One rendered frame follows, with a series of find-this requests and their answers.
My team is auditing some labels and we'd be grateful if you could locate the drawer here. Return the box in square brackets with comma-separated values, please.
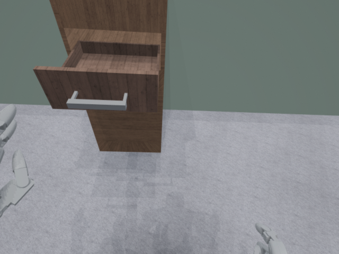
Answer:
[33, 40, 160, 113]

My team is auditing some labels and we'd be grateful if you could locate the robot right hand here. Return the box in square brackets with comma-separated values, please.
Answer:
[251, 223, 288, 254]

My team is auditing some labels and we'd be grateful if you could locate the handle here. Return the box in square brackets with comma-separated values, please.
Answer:
[66, 91, 128, 111]

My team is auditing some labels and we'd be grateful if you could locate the cabinet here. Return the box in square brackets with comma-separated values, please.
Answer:
[50, 0, 167, 153]

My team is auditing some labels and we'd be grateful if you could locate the robot left hand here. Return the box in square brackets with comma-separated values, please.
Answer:
[0, 104, 34, 217]

